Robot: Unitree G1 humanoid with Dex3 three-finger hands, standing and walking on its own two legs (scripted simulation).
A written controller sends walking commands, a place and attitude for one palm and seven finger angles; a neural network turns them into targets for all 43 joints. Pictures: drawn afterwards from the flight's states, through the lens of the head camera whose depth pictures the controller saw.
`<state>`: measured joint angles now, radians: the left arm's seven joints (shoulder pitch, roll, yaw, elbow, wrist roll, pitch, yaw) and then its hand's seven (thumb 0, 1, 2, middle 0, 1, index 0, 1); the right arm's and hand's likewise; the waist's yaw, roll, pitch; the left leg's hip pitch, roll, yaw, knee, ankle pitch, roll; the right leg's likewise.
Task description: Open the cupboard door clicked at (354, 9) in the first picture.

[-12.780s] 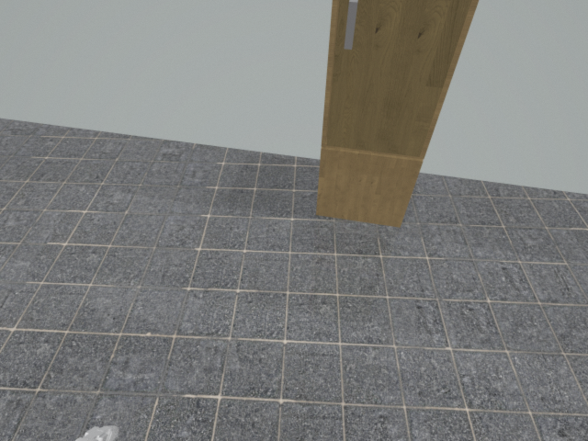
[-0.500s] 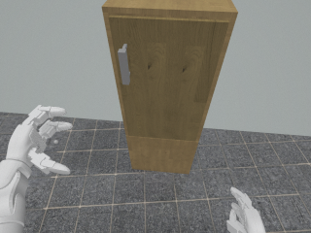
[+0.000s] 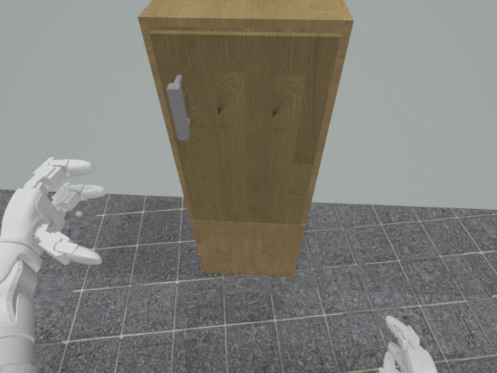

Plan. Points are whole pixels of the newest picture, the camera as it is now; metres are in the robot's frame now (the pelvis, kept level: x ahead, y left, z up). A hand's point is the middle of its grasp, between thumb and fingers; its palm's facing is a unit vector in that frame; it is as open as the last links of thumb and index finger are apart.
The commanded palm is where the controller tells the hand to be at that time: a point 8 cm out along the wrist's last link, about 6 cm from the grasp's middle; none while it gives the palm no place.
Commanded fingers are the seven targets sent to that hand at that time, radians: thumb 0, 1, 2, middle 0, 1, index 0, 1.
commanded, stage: raise the hand with hooked fingers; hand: left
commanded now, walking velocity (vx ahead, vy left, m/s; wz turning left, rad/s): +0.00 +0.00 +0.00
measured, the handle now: (181, 107) +0.60 +0.20 +0.11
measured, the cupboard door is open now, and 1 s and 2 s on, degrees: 0 0 0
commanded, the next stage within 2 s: move the hooked fingers beside the handle in 0.16 s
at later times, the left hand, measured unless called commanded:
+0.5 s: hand (87, 201) +0.32 +0.28 +0.13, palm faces +0.06 -1.00 -0.02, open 14.0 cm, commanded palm +0.30 +0.32 +0.13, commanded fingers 0.00 -0.50 0.30 -0.30 -1.20 -0.30 -1.20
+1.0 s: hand (112, 166) +0.40 +0.27 +0.12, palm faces +0.02 -1.00 +0.00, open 14.0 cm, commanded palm +0.38 +0.32 +0.12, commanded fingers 0.00 -0.50 0.30 -0.30 -1.20 -0.30 -1.20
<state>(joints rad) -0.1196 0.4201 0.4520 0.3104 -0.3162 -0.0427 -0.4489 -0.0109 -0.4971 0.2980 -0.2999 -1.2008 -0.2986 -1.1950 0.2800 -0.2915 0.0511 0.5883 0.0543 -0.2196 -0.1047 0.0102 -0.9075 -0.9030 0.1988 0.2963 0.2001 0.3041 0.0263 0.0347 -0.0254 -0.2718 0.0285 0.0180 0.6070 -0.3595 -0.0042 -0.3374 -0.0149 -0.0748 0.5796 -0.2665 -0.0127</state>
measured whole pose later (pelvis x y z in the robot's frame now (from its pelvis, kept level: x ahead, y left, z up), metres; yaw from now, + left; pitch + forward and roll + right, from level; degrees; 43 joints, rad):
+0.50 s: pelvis -0.01 +0.00 +0.00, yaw +1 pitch +2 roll -1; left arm -0.33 0.46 0.42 0.54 -0.28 -0.06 -0.46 -0.01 -0.50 0.30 -0.30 -1.20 -0.30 -1.20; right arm 0.25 -0.29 0.07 0.61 0.06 -0.21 -0.13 0.01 -0.91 -0.90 0.20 0.30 0.20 0.30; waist 0.02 0.03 -0.01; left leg -0.32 0.03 0.00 0.64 -0.36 -0.01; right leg -0.38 -0.02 -0.09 0.60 -0.26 -0.02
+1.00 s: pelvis -0.01 +0.02 -0.01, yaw +0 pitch +7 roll -1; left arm -0.59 0.50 0.42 0.83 -0.22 -0.14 -0.43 -0.01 -0.50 0.30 -0.30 -1.20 -0.30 -1.20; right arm 0.35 -0.29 0.06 0.62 0.04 -0.14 -0.09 0.01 -0.91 -0.90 0.20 0.30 0.20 0.30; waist -0.04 0.01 -0.04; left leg -0.42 0.02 0.03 0.68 -0.37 0.02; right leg -0.48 -0.03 -0.06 0.62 -0.26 0.00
